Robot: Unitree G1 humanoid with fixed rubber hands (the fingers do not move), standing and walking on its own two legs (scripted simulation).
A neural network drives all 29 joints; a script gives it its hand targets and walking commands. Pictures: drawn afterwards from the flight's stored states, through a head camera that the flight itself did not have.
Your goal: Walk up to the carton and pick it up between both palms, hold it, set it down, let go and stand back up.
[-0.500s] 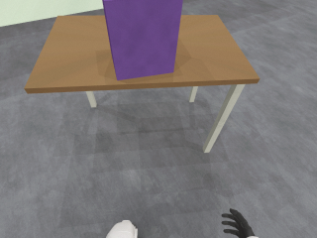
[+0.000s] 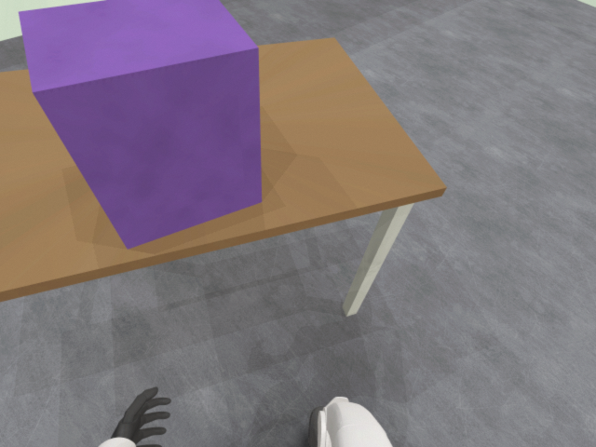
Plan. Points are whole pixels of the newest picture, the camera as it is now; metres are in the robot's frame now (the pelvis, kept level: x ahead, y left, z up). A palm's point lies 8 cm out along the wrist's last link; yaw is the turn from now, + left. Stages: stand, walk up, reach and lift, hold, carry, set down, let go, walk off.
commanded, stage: walk up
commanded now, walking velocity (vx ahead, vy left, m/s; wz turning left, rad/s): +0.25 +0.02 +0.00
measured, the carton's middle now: (165, 126) +0.55 +0.16 +0.09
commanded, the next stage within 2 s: none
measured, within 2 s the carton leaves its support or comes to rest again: neither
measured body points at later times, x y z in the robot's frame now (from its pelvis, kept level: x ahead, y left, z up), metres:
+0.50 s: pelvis +0.09 -0.02 +0.00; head +0.13 +0.01 +0.45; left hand +0.13 +0.20 -0.17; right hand +0.18 -0.25 -0.14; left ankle +0.14 +0.09 -0.73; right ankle +0.14 -0.12 -0.73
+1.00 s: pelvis +0.07 +0.00 +0.01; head +0.11 -0.01 +0.45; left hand +0.09 +0.26 -0.14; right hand +0.13 -0.26 -0.15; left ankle +0.06 +0.11 -0.65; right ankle +0.13 -0.12 -0.73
